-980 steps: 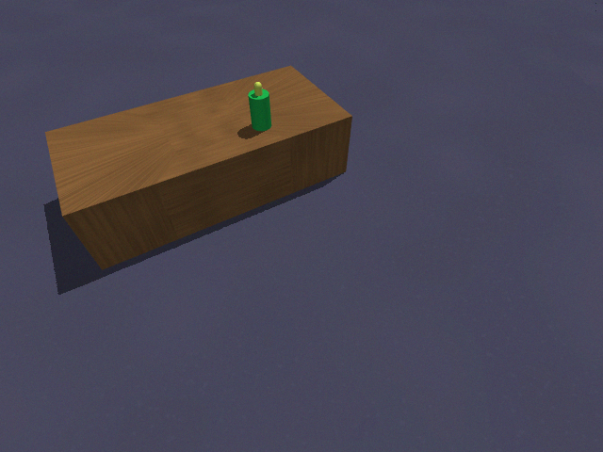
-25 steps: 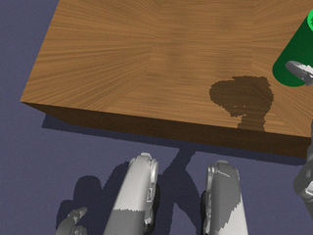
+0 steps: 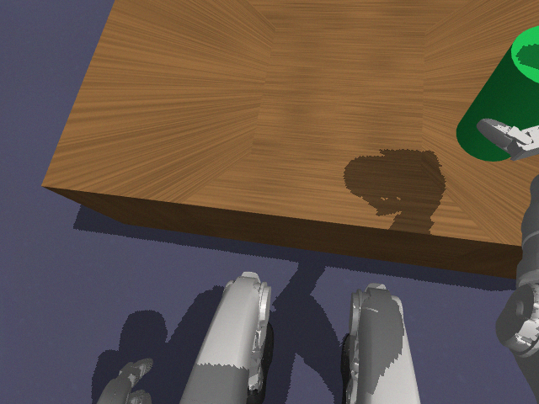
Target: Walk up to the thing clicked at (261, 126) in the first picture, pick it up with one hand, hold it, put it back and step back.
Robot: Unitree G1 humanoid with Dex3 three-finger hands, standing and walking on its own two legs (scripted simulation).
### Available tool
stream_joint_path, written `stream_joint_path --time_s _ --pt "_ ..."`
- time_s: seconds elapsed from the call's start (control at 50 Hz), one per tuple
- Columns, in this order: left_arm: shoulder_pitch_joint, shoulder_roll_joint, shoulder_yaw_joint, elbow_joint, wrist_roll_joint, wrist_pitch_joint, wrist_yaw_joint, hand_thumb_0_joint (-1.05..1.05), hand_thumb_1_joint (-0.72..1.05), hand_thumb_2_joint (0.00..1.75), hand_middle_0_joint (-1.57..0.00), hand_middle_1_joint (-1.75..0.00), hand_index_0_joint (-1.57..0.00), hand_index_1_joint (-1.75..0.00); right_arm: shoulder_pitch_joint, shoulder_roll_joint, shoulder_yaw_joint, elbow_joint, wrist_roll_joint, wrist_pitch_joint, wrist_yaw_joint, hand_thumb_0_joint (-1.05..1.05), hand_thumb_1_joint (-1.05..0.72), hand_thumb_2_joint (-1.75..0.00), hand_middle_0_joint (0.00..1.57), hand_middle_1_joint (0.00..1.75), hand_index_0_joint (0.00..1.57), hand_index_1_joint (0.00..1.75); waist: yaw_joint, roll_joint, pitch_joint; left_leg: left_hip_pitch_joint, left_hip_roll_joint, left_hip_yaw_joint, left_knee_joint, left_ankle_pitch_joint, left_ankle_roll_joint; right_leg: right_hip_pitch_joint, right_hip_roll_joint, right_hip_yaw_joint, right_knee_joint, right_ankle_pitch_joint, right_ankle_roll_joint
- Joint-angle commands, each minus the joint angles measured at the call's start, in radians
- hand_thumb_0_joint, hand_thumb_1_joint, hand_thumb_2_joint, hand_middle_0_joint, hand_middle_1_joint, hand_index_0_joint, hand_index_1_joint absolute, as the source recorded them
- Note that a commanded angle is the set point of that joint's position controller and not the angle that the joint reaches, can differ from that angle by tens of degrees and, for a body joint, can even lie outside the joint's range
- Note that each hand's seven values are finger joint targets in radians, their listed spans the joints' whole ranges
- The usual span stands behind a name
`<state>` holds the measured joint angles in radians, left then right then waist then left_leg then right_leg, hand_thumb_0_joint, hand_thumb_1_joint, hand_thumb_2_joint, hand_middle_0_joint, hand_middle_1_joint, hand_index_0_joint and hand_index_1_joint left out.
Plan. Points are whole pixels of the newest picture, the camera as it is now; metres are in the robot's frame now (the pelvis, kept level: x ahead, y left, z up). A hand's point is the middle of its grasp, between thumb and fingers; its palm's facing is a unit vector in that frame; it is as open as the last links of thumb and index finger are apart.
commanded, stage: lift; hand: right
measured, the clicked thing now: (528, 88) +0.51 -0.26 +0.05
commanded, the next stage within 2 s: hold in 1.62 s
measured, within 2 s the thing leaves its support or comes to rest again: neither
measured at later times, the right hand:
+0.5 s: hand out of the picture +0.45 -0.24 +0.13, palm faces +0.29 +0.96 +0.00, open 11.8 cm
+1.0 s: hand out of the picture +0.41 -0.22 +0.22, palm faces +0.28 +0.96 +0.01, open 11.8 cm
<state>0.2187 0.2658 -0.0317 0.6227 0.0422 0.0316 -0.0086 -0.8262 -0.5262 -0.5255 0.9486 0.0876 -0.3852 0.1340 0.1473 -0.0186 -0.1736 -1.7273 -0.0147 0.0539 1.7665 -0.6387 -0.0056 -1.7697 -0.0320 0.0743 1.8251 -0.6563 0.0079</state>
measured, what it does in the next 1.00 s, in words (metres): rises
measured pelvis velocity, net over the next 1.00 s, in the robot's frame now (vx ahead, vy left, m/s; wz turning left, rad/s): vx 0.04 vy -0.01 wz -0.05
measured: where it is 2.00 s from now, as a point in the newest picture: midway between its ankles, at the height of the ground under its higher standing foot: (304, 385)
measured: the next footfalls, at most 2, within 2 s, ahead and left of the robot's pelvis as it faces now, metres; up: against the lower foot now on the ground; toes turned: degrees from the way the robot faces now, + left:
none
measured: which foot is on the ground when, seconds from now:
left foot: down 0.00-1.00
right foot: down 0.00-1.00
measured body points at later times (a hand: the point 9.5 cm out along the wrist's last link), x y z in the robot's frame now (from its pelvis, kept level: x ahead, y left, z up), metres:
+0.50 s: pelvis +0.02 +0.00 +0.09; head +0.15 -0.03 +0.52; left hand +0.12 +0.26 -0.02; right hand +0.43 -0.29 +0.14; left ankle +0.07 +0.13 -0.48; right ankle +0.06 -0.12 -0.48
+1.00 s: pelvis +0.04 -0.01 +0.18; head +0.12 -0.03 +0.62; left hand +0.16 +0.24 +0.07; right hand +0.39 -0.27 +0.22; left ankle +0.07 +0.13 -0.48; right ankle +0.06 -0.12 -0.48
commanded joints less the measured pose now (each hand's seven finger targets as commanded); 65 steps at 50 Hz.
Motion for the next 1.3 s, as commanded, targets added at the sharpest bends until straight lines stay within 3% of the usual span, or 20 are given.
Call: stream_joint_path --time_s 0.0,0.22,0.32,0.36,0.42,0.48,0.52,0.54,0.58,0.6,0.66,0.76,0.82,0.84,0.86,0.9,0.96,0.98,1.0,1.28 --pt "0.152 0.191 0.074 -0.059 -0.003 -0.018 0.014 0.00 0.90 0.89 -0.21 -0.32 -0.22 -0.31 -0.337 -0.246 -0.014 -0.284 0.030 -0.072 -0.003 0.00 -0.09 -1.24 1.23 1.36 1.26 1.36 -0.021 -0.177 -0.691 0.401 -0.012 0.002 -0.231 0.276 0.045 0.530 0.001 -0.009 -0.256 0.292 -0.032" --pt "0.133 0.170 0.088 -0.062 -0.019 -0.024 0.025 0.00 0.90 0.90 -0.21 -0.31 -0.22 -0.31 -0.198 -0.141 0.041 -0.380 0.043 -0.045 -0.049 0.00 -0.11 -1.26 1.26 1.40 1.30 1.40 -0.042 -0.127 -0.592 0.528 -0.016 -0.005 -0.376 0.247 0.045 0.599 0.003 -0.013 -0.396 0.231 -0.034" --pt "0.134 0.165 0.095 -0.064 -0.023 -0.033 0.030 0.00 0.89 0.90 -0.21 -0.31 -0.21 -0.31 -0.087 -0.092 0.063 -0.414 0.051 -0.034 -0.072 0.00 -0.06 -1.25 1.25 1.39 1.29 1.39 -0.063 -0.126 -0.556 0.602 -0.016 -0.006 -0.436 0.300 0.047 0.696 0.001 -0.011 -0.473 0.296 -0.028" --pt "0.133 0.157 0.098 -0.065 -0.023 -0.035 0.032 0.00 0.89 0.90 -0.21 -0.31 -0.21 -0.31 -0.077 -0.066 0.087 -0.470 0.052 -0.034 -0.081 0.00 -0.05 -1.24 1.24 1.38 1.28 1.38 -0.059 -0.123 -0.562 0.653 -0.016 -0.009 -0.469 0.329 0.045 0.735 0.002 -0.017 -0.494 0.325 -0.030" --pt "0.120 0.150 0.099 -0.065 -0.031 -0.047 0.036 0.00 0.89 0.90 -0.21 -0.31 -0.21 -0.31 -0.067 -0.007 0.125 -0.506 0.061 -0.032 -0.098 0.00 -0.05 -1.25 1.24 1.38 1.28 1.38 -0.045 -0.098 -0.512 0.694 -0.014 -0.013 -0.531 0.288 0.042 0.767 0.004 -0.019 -0.546 0.264 -0.031" --pt "0.102 0.148 0.103 -0.068 -0.038 -0.060 0.039 0.00 0.87 0.91 -0.21 -0.31 -0.20 -0.31 0.030 0.018 0.144 -0.551 0.064 -0.027 -0.114 0.00 0.02 -1.26 1.24 1.40 1.28 1.40 -0.070 -0.095 -0.466 0.733 -0.011 -0.010 -0.575 0.282 0.043 0.812 0.002 -0.013 -0.610 0.261 -0.026" --pt "0.101 0.147 0.105 -0.070 -0.039 -0.066 0.042 0.00 0.86 0.91 -0.21 -0.31 -0.20 -0.31 0.054 0.025 0.149 -0.563 0.062 -0.021 -0.130 0.00 -0.02 -1.27 1.26 1.42 1.30 1.42 -0.070 -0.079 -0.435 0.779 -0.013 -0.012 -0.620 0.291 0.041 0.844 0.004 -0.024 -0.642 0.269 -0.028" --pt "0.094 0.140 0.102 -0.071 -0.040 -0.068 0.041 0.00 0.86 0.92 -0.21 -0.30 -0.20 -0.31 0.063 0.047 0.179 -0.595 0.061 -0.023 -0.135 0.00 -0.01 -1.28 1.27 1.42 1.31 1.42 -0.073 -0.095 -0.418 0.793 -0.010 -0.014 -0.634 0.277 0.042 0.855 0.005 -0.023 -0.666 0.254 -0.025" --pt "0.098 0.132 0.101 -0.061 -0.039 -0.076 0.045 0.00 0.86 0.92 -0.20 -0.30 -0.20 -0.31 0.077 0.052 0.167 -0.586 0.063 -0.022 -0.148 0.00 0.00 -1.28 1.26 1.42 1.30 1.42 -0.069 -0.074 -0.393 0.830 -0.011 -0.013 -0.658 0.309 0.039 0.876 0.004 -0.023 -0.687 0.285 -0.026" --pt "0.094 0.130 0.100 -0.060 -0.039 -0.081 0.045 0.00 0.86 0.92 -0.21 -0.30 -0.20 -0.31 0.106 0.098 0.196 -0.553 0.061 -0.017 -0.150 0.00 0.00 -1.27 1.26 1.42 1.30 1.42 -0.056 -0.052 -0.357 0.825 -0.014 -0.010 -0.677 0.299 0.038 0.886 0.004 -0.022 -0.703 0.273 -0.028" --pt "0.096 0.131 0.105 -0.054 -0.038 -0.091 0.047 0.00 0.86 0.92 -0.20 -0.30 -0.19 -0.31 0.112 0.103 0.203 -0.575 0.061 -0.025 -0.155 0.00 0.00 -1.28 1.26 1.43 1.31 1.43 -0.055 -0.054 -0.330 0.863 -0.009 -0.014 -0.714 0.319 0.036 0.931 0.003 -0.024 -0.739 0.291 -0.027" --pt "0.076 0.125 0.102 -0.060 -0.034 -0.102 0.045 0.00 0.86 0.92 -0.20 -0.30 -0.19 -0.31 0.140 0.105 0.218 -0.620 0.055 -0.039 -0.159 0.00 0.01 -1.31 1.29 1.46 1.34 1.46 -0.083 -0.070 -0.318 0.941 -0.008 -0.017 -0.772 0.340 0.036 1.004 0.007 -0.035 -0.806 0.319 -0.022" --pt "0.064 0.118 0.099 -0.064 -0.034 -0.107 0.039 0.00 0.86 0.92 -0.20 -0.30 -0.19 -0.31 0.206 0.163 0.249 -0.602 0.061 -0.045 -0.161 0.00 0.02 -1.30 1.28 1.46 1.33 1.46 -0.088 -0.058 -0.294 0.965 -0.011 -0.008 -0.794 0.339 0.036 1.040 0.006 -0.027 -0.850 0.322 -0.017" --pt "0.064 0.116 0.098 -0.061 -0.034 -0.106 0.040 0.00 0.86 0.92 -0.20 -0.30 -0.19 -0.31 0.168 0.142 0.228 -0.626 0.063 -0.052 -0.165 0.00 0.04 -1.31 1.28 1.46 1.33 1.46 -0.085 -0.062 -0.283 0.966 -0.012 -0.011 -0.810 0.318 0.033 1.043 0.006 -0.029 -0.857 0.298 -0.019" --pt "0.069 0.116 0.100 -0.068 -0.035 -0.108 0.040 0.00 0.86 0.92 -0.20 -0.30 -0.19 -0.31 0.206 0.163 0.249 -0.613 0.063 -0.052 -0.167 0.00 0.03 -1.31 1.28 1.46 1.33 1.46 -0.083 -0.048 -0.296 0.996 -0.010 -0.012 -0.816 0.347 0.033 1.056 0.006 -0.030 -0.864 0.325 -0.019" --pt "0.063 0.116 0.100 -0.066 -0.033 -0.107 0.040 0.00 0.86 0.92 -0.20 -0.30 -0.19 -0.31 0.215 0.147 0.232 -0.631 0.061 -0.056 -0.172 0.00 0.04 -1.30 1.27 1.45 1.32 1.45 -0.091 -0.047 -0.293 1.012 -0.012 -0.013 -0.833 0.348 0.031 1.077 0.007 -0.033 -0.880 0.328 -0.020" --pt "0.074 0.113 0.101 -0.058 -0.031 -0.107 0.040 0.00 0.87 0.92 -0.19 -0.30 -0.19 -0.31 0.209 0.190 0.279 -0.651 0.060 -0.066 -0.169 0.00 0.06 -1.30 1.27 1.45 1.32 1.45 -0.079 -0.053 -0.285 1.023 -0.013 -0.010 -0.846 0.381 0.031 1.117 0.005 -0.028 -0.905 0.366 -0.015" --pt "0.068 0.114 0.100 -0.064 -0.033 -0.108 0.040 0.00 0.87 0.91 -0.20 -0.30 -0.19 -0.31 0.231 0.184 0.262 -0.632 0.062 -0.065 -0.172 0.00 0.05 -1.29 1.27 1.44 1.31 1.44 -0.085 -0.042 -0.264 1.030 -0.013 -0.009 -0.854 0.379 0.030 1.128 0.003 -0.026 -0.916 0.363 -0.014" --pt "0.065 0.107 0.096 -0.064 -0.033 -0.108 0.041 0.00 0.86 0.92 -0.20 -0.30 -0.19 -0.31 0.218 0.188 0.282 -0.665 0.059 -0.070 -0.174 0.00 0.06 -1.30 1.27 1.46 1.32 1.46 -0.092 -0.052 -0.273 1.049 -0.012 -0.012 -0.861 0.393 0.031 1.139 0.005 -0.031 -0.921 0.378 -0.013" --pt "0.055 0.087 0.094 -0.071 -0.033 -0.097 0.042 0.00 0.89 0.90 -0.19 -0.30 -0.19 -0.30 0.306 0.210 0.279 -0.671 0.057 -0.077 -0.194 0.00 0.07 -1.26 1.24 1.42 1.29 1.42 -0.106 -0.004 -0.216 1.169 -0.007 -0.027 -0.944 0.450 0.018 1.183 0.014 -0.056 -0.974 0.422 -0.023"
